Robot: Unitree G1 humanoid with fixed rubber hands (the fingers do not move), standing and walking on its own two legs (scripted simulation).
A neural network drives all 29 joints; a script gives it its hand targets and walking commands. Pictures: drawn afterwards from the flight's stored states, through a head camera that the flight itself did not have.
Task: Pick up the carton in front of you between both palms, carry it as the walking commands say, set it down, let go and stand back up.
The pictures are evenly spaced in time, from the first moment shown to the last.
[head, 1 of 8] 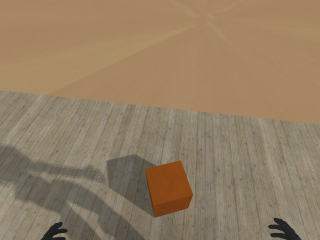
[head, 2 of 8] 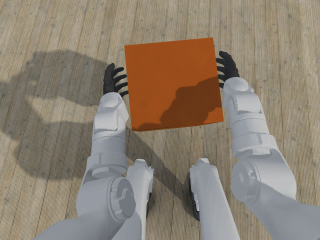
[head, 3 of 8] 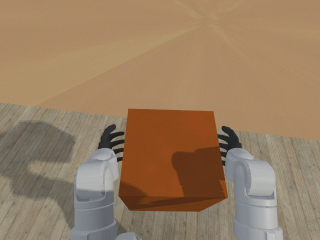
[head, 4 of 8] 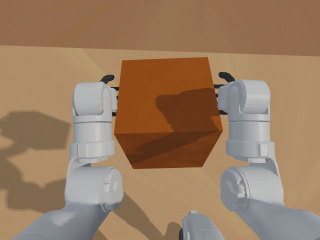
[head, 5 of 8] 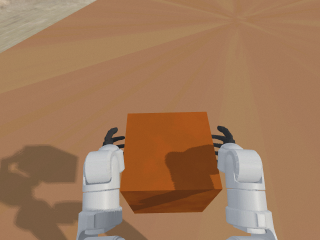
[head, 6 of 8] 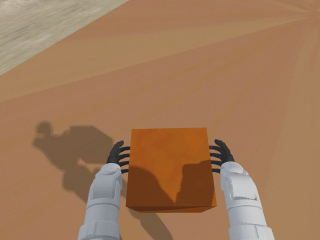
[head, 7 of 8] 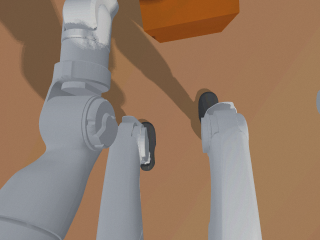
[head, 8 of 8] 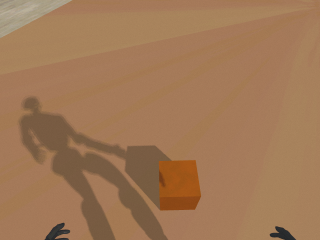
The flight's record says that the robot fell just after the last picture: no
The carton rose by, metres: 0.99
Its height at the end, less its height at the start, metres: +0.29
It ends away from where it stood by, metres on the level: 5.39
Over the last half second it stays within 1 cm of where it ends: yes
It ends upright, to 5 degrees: yes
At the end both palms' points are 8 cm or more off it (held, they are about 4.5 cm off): yes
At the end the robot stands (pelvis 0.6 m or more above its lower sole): yes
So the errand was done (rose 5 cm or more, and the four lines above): yes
